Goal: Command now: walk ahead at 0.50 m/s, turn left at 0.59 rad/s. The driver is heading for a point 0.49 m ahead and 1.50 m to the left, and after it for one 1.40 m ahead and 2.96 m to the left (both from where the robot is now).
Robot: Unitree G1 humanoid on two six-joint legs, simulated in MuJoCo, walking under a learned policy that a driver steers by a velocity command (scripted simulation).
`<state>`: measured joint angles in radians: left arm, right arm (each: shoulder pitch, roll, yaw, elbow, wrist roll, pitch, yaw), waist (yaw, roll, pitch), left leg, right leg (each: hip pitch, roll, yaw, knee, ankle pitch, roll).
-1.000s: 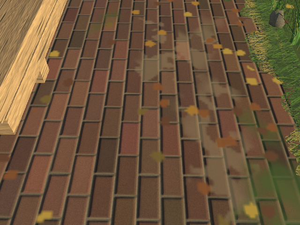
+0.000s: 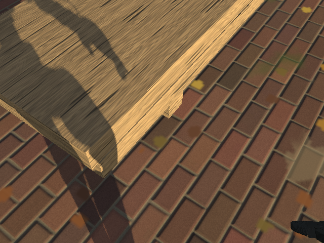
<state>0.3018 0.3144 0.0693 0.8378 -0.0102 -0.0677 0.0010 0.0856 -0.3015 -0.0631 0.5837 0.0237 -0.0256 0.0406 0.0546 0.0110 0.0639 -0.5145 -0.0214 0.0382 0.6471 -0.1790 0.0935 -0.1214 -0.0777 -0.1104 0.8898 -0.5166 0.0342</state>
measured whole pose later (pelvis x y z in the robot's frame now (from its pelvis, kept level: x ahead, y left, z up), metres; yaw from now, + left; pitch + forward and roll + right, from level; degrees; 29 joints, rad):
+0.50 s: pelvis +0.27 -0.03 +0.01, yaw +17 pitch +3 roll +0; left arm 0.00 0.28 0.03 0.64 0.04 -0.12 -0.01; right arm 0.32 -0.33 -0.07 0.71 0.02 -0.02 -0.03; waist -0.07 0.01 0.05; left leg -0.34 -0.12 -0.21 1.09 -0.62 -0.06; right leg -0.47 0.01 0.00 0.51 -0.09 -0.01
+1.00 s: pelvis +0.27 +0.03 +0.02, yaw +35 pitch +1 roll -1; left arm 0.13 0.37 0.09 0.79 -0.01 0.03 0.06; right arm 0.20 -0.31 -0.08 0.62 0.01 0.06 0.03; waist 0.00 -0.02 0.03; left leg -0.27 0.06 0.01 0.55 -0.29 0.00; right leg -0.32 -0.22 -0.21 0.53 -0.24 0.07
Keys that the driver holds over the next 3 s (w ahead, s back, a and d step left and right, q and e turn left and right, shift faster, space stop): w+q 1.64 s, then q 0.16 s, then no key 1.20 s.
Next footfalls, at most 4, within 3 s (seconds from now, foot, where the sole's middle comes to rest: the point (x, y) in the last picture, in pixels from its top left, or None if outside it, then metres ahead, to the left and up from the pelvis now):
0.42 right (200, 239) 0.44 -0.10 -0.75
0.98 left None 0.22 0.16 -0.75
1.32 right None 0.36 0.09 -0.75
1.74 left None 0.12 0.39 -0.75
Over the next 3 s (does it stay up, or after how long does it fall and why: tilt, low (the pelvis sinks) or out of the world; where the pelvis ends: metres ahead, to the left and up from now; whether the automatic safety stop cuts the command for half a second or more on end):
stays up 0.24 0.46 0.02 its command is cut before an obstacle after 0.4 s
